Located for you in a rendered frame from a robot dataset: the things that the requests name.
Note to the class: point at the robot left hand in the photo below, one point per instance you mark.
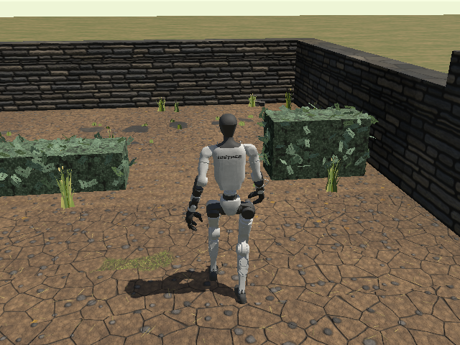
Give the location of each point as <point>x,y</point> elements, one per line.
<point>189,219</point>

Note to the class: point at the robot left upper arm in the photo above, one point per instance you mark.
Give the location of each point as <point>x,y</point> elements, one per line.
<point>203,164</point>

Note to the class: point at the robot right forearm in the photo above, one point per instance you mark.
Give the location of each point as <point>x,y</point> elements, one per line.
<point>259,185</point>

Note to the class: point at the robot right upper arm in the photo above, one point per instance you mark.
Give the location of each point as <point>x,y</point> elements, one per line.
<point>252,152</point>

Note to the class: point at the right robot shin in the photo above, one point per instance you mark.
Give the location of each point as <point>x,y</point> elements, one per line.
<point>242,269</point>

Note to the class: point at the robot right hand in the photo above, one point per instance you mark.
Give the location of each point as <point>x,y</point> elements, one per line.
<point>259,200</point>

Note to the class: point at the humanoid robot torso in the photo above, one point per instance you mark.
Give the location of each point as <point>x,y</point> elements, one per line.
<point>229,172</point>

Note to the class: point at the robot left forearm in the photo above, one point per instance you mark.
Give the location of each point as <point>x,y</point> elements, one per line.
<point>195,197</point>

